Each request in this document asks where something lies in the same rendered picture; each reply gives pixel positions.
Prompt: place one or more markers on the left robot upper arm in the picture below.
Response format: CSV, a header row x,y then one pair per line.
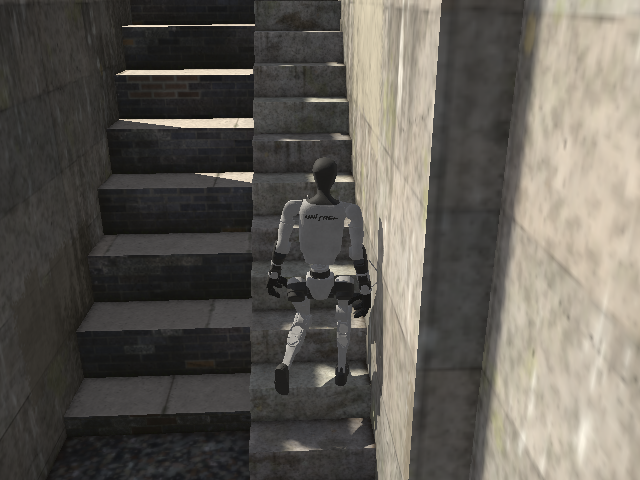
x,y
290,209

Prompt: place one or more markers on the left robot thigh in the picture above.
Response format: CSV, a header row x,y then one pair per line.
x,y
297,294

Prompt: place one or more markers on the right robot hand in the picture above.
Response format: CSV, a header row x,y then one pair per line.
x,y
365,304

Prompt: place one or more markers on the robot left forearm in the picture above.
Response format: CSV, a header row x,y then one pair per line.
x,y
276,263

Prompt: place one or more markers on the robot thigh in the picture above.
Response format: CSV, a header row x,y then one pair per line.
x,y
344,290
297,294

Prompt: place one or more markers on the left robot hand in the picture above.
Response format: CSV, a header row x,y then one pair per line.
x,y
277,283

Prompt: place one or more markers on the right robot thigh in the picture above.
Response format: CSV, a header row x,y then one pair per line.
x,y
344,290

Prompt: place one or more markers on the right robot upper arm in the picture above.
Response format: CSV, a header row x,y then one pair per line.
x,y
353,212

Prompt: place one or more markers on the robot right forearm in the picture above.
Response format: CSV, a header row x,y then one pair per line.
x,y
362,273

